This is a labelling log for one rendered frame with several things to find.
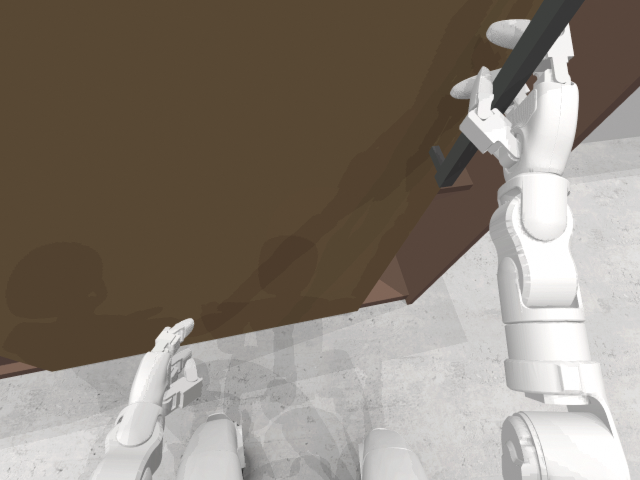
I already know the robot right thigh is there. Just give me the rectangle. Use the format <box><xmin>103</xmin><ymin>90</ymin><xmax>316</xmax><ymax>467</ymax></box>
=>
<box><xmin>358</xmin><ymin>430</ymin><xmax>429</xmax><ymax>480</ymax></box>

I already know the handle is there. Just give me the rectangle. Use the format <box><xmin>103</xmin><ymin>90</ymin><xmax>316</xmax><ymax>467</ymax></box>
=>
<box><xmin>429</xmin><ymin>0</ymin><xmax>585</xmax><ymax>188</ymax></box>

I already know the robot thigh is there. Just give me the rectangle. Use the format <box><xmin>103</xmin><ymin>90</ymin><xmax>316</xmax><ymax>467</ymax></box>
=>
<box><xmin>358</xmin><ymin>430</ymin><xmax>429</xmax><ymax>480</ymax></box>
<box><xmin>175</xmin><ymin>419</ymin><xmax>245</xmax><ymax>480</ymax></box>

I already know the right robot forearm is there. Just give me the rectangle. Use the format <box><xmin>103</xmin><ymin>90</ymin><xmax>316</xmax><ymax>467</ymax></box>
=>
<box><xmin>489</xmin><ymin>172</ymin><xmax>631</xmax><ymax>480</ymax></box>

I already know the left robot forearm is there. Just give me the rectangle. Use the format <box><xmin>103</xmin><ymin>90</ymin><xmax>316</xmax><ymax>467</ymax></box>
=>
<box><xmin>88</xmin><ymin>402</ymin><xmax>165</xmax><ymax>480</ymax></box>

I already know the right robot hand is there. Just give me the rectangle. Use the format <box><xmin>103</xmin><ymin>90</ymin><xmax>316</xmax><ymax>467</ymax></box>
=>
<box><xmin>450</xmin><ymin>19</ymin><xmax>579</xmax><ymax>182</ymax></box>

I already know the robot left thigh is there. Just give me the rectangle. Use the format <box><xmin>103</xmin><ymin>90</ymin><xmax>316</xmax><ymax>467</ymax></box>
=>
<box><xmin>175</xmin><ymin>419</ymin><xmax>245</xmax><ymax>480</ymax></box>

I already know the left robot hand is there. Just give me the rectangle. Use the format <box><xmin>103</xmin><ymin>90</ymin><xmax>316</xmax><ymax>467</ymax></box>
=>
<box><xmin>128</xmin><ymin>318</ymin><xmax>203</xmax><ymax>416</ymax></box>

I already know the right robot upper arm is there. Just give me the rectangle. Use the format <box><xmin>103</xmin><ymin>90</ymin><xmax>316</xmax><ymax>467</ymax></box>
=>
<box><xmin>501</xmin><ymin>411</ymin><xmax>628</xmax><ymax>480</ymax></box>

